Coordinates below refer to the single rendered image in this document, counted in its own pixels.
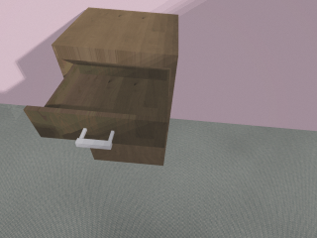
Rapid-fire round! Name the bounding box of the cabinet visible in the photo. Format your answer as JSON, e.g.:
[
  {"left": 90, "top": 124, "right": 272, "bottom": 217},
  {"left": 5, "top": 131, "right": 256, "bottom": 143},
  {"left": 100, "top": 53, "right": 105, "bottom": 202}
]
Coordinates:
[{"left": 52, "top": 7, "right": 179, "bottom": 166}]

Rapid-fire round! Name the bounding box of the handle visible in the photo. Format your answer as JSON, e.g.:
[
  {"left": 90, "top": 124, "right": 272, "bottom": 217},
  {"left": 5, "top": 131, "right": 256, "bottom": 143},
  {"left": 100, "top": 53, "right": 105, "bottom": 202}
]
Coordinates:
[{"left": 75, "top": 128, "right": 115, "bottom": 150}]

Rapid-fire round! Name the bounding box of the drawer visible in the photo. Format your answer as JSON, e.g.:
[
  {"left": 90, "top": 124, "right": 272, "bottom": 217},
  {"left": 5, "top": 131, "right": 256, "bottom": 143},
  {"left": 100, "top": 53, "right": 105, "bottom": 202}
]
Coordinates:
[{"left": 23, "top": 61, "right": 170, "bottom": 148}]

